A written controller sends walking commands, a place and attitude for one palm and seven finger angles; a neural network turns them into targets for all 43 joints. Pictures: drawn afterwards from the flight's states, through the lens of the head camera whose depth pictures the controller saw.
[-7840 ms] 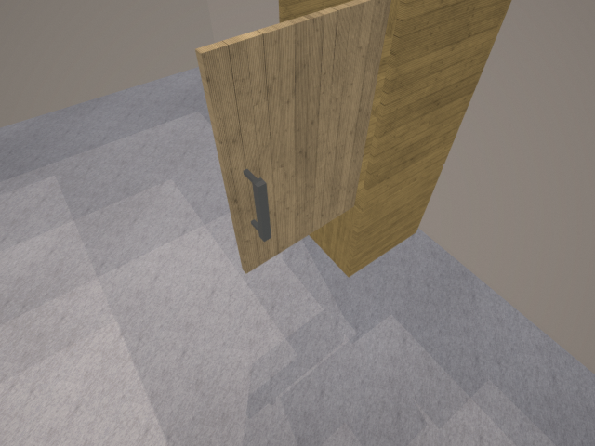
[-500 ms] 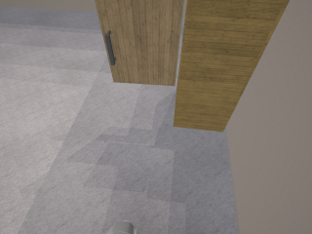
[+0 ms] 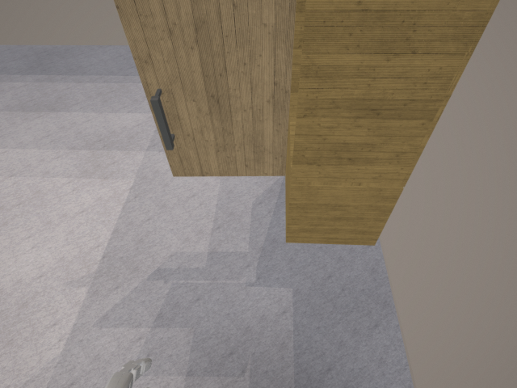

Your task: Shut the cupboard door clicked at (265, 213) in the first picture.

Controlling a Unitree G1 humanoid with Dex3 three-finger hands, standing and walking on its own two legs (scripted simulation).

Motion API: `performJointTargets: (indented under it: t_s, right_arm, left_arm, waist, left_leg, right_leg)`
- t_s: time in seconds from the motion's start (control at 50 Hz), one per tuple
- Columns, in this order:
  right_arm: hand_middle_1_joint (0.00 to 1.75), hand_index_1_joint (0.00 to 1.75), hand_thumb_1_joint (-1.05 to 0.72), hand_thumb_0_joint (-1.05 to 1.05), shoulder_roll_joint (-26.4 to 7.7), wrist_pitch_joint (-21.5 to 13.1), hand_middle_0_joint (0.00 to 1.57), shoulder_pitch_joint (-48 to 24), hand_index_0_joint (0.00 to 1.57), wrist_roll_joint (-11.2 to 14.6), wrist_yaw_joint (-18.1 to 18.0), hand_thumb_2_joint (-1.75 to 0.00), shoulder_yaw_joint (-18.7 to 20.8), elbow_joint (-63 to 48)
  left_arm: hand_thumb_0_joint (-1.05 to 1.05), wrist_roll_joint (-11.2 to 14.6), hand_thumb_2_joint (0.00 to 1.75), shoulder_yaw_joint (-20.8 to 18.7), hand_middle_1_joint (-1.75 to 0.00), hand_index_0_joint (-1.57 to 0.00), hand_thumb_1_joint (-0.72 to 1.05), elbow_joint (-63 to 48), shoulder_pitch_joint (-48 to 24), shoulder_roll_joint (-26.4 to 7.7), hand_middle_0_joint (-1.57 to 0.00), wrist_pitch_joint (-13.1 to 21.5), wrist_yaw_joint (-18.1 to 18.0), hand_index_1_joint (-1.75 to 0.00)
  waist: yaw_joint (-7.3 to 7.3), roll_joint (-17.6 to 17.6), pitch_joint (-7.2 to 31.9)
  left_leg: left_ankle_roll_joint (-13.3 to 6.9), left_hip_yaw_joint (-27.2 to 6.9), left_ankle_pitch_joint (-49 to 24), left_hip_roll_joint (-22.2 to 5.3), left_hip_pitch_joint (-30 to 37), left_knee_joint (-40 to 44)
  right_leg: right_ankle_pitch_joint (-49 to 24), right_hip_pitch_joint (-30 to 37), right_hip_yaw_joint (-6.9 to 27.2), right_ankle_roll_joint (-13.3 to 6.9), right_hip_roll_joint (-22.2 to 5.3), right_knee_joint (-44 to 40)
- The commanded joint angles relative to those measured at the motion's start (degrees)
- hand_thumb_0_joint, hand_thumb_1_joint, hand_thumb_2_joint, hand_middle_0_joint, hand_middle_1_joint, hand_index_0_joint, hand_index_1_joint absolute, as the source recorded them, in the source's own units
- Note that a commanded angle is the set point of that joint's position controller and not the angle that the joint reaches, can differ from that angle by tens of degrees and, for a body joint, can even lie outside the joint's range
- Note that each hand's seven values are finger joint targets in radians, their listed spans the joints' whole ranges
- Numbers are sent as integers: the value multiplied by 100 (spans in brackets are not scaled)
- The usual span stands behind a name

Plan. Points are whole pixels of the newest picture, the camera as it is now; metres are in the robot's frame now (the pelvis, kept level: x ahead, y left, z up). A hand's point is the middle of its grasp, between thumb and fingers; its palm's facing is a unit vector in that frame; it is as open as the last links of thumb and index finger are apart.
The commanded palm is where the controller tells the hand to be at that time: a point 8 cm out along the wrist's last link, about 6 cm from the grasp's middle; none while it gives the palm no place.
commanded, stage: take the last steps up to it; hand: left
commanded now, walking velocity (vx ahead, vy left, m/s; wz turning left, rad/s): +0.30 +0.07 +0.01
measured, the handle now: (164, 120) +0.79 +0.31 -0.07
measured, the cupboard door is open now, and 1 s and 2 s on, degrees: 92 92 92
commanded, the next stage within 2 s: come to a stop and stand still in 0.62 s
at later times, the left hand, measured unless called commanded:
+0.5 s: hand (131, 387) +0.15 +0.24 -0.18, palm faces +0.05 -0.98 -0.17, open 7.3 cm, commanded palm none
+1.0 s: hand (176, 253) +0.41 +0.21 -0.16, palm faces -0.01 -0.98 -0.18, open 7.4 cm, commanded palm none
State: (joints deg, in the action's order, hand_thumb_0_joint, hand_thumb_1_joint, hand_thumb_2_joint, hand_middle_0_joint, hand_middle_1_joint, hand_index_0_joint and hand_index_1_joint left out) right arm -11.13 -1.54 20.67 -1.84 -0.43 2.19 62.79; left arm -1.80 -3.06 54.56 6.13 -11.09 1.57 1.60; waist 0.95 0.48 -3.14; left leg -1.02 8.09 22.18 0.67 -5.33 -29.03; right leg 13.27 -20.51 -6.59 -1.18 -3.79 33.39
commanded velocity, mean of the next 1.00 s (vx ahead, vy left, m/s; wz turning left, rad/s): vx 0.08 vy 0.05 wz -0.01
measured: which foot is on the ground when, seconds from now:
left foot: down 0.00-0.00, up 0.02-0.36, down 0.38-0.78, up 0.80-1.00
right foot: down 0.00-0.38, up 0.40-0.76, down 0.78-1.00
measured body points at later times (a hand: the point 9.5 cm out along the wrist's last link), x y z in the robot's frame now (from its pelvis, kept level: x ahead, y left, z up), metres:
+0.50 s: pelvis +0.19 +0.06 +0.00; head +0.21 +0.08 +0.45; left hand +0.15 +0.30 -0.16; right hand +0.27 -0.17 -0.13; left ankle +0.23 +0.16 -0.73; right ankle +0.11 -0.06 -0.66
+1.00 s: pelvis +0.32 +0.05 +0.01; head +0.35 +0.05 +0.46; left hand +0.42 +0.27 -0.14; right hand +0.30 -0.18 -0.15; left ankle +0.30 +0.16 -0.72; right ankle +0.33 -0.06 -0.73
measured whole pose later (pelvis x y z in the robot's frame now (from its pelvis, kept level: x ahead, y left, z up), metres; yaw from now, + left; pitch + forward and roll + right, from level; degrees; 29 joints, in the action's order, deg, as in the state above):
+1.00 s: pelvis +0.32 +0.05 +0.01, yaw -1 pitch +0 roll +1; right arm -8.7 2.2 14.6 -0.4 -1.8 2.0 62.8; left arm -0.8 -1.5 59.0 5.9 -8.6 0.5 -1.8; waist 1.3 1.2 -4.9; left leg 3.1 4.5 24.5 -0.8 -14.8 -35.6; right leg 14.6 -15.1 -6.9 -1.6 -3.0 30.3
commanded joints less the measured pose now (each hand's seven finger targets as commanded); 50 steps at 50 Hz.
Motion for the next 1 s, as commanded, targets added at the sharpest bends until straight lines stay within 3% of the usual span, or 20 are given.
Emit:
performJointTargets:
  t_s: [0.0,0.04,0.1,0.24,0.32,0.34,0.36,0.38,0.42,0.46,0.5,0.64,0.7,0.72,0.76,0.78,0.82,0.86,0.92,0.98]
  right_arm:
    - [30,30,-90,0,-670,-104,20,-487,20,77,37,-90,130,-594]
    - [30,30,-90,0,-547,-69,20,-756,20,61,59,-90,172,-559]
    - [30,30,-90,0,-175,22,20,-351,20,26,120,-90,88,-369]
    - [30,30,-90,0,3,-55,20,-972,20,48,230,-90,83,-658]
    - [30,30,-90,0,-287,-165,20,-497,20,19,181,-90,124,-508]
    - [30,30,-90,0,-597,-195,20,97,20,3,120,-90,201,-350]
    - [30,30,-90,0,-1221,-214,20,842,20,-83,30,-90,337,-214]
    - [30,30,-90,0,-1404,-153,20,1301,20,-67,-54,-90,339,-180]
    - [30,30,-90,0,-1040,-150,20,402,20,-5,-77,-90,230,-403]
    - [30,30,-90,0,-635,-231,20,-107,20,7,-97,-90,88,-524]
    - [30,30,-90,0,-587,-281,20,-157,20,26,-110,-90,56,-483]
    - [30,30,-90,0,-589,-186,20,-99,20,6,-91,-90,77,-346]
    - [30,30,-90,0,-582,-118,20,-131,20,30,-89,-90,66,-283]
    - [30,30,-90,0,-435,-117,20,-152,20,71,-89,-90,19,-266]
    - [30,30,-90,0,-135,-58,20,122,20,136,-70,-90,-58,-285]
    - [30,30,-90,0,-138,45,20,143,20,154,-112,-90,-65,-183]
    - [30,30,-90,0,-175,160,20,181,20,188,-159,-90,-31,-88]
    - [30,30,-90,0,-157,232,20,121,20,214,-174,-90,-5,-53]
    - [30,30,-90,0,-171,322,20,-76,20,173,-157,-90,56,-154]
    - [30,30,-90,0,-187,384,20,-45,20,142,-130,-90,107,-213]
  left_arm:
    - [0,89,90,-325,-30,-20,90,313,2039,-1316,-20,134,-171,-30]
    - [0,96,90,-221,-30,-20,90,78,1262,-848,-20,128,-239,-30]
    - [0,84,90,-142,-30,-20,90,75,987,-574,-20,266,-205,-30]
    - [0,48,90,-186,-30,-20,90,498,1361,-750,-20,293,-148,-30]
    - [0,79,90,-191,-30,-20,90,563,1233,-739,-20,206,-152,-30]
    - [0,73,90,-154,-30,-20,90,516,1206,-610,-20,179,-127,-30]
    - [0,103,90,-97,-30,-20,90,351,1243,-313,-20,163,-104,-30]
    - [0,93,90,-43,-30,-20,90,81,894,-280,-20,199,-107,-30]
    - [0,81,90,-50,-30,-20,90,119,644,-280,-20,163,-125,-30]
    - [0,34,90,-57,-30,-20,90,293,878,-263,-20,82,-59,-30]
    - [0,35,90,-24,-30,-20,90,378,1076,-104,-20,7,-47,-30]
    - [0,40,90,18,-30,-20,90,143,568,-97,-20,-31,-74,-30]
    - [0,34,90,-5,-30,-20,90,240,805,-207,-20,-12,-82,-30]
    - [0,36,90,-21,-30,-20,90,325,1016,-357,-20,33,-119,-30]
    - [0,88,90,-55,-30,-20,90,497,1400,-986,-20,94,-222,-30]
    - [0,125,90,-17,-30,-20,90,485,1273,-959,-20,113,-259,-30]
    - [0,120,90,0,-30,-20,90,452,852,-861,-20,99,-367,-30]
    - [0,116,90,-61,-30,-20,90,434,811,-889,-20,22,-439,-30]
    - [0,113,90,-150,-30,-20,90,403,753,-1011,-20,-77,-455,-30]
    - [0,115,90,-173,-30,-20,90,281,431,-950,-20,-170,-446,-30]
  waist:
    - [-849,1465,340]
    - [-479,477,-162]
    - [-152,658,134]
    - [-335,694,84]
    - [54,400,32]
    - [329,-327,280]
    - [577,-1501,607]
    - [709,-1354,714]
    - [354,-1150,375]
    - [33,-891,96]
    - [-123,-651,213]
    - [-67,-612,-20]
    - [-236,-406,126]
    - [-336,-95,161]
    - [-272,930,338]
    - [-231,968,583]
    - [-130,1431,678]
    - [-165,892,852]
    - [-220,729,862]
    - [-69,882,593]
  left_leg:
    - [24,-708,1143,-279,-3252,-3523]
    - [93,-1019,122,-681,-3315,-3689]
    - [273,-691,-508,-747,-2527,-2760]
    - [289,-225,-844,-453,-2130,-840]
    - [160,-11,-1200,-218,-482,212]
    - [-39,-487,-949,-545,512,376]
    - [-636,-2288,-700,-1880,1311,849]
    - [-1141,-3341,-871,-2577,1374,1387]
    - [-1154,-2882,-173,-2410,195,1653]
    - [-814,-1925,-700,-2039,-530,1828]
    - [-759,-1298,-1630,-1772,-509,1790]
    - [-855,-890,-1851,-1636,-645,1566]
    - [-547,-669,-1545,-1362,-820,951]
    - [-294,-451,-1536,-1044,-1079,459]
    - [270,-26,66,-261,-1794,-390]
    - [338,-263,903,-292,-1191,-806]
    - [349,-549,910,-375,-1292,-1115]
    - [400,-495,709,-306,-1480,-997]
    - [468,-345,316,-161,-1445,-765]
    - [427,-361,-517,-228,-944,-211]
  right_leg:
    - [1190,2627,3692,-1275,-2333,-2275]
    - [1138,1723,2738,-1141,-2030,-2363]
    - [-431,1226,1204,-798,-1413,-2348]
    - [-750,1530,830,-742,-1251,-2106]
    - [-484,705,536,-457,-957,-1246]
    - [-343,24,305,-301,-642,-138]
    - [1030,-1059,-292,-12,91,1511]
    - [2076,-1634,69,-6,332,2910]
    - [1412,-1816,602,-86,-172,3915]
    - [818,-1390,621,27,-376,3542]
    - [544,-1104,491,97,-335,2991]
    - [427,-129,135,110,-102,670]
    - [-106,852,-25,95,123,-234]
    - [-627,1414,271,47,-23,-664]
    - [-3121,2081,1779,-659,-1657,-1116]
    - [-3711,1625,1838,-944,-1815,-1337]
    - [-5533,1797,1509,-1016,-1643,-942]
    - [-6354,2258,1256,-1024,-1591,-617]
    - [-6066,2207,1171,-952,-1547,-542]
    - [-4428,1367,995,-739,-1364,-582]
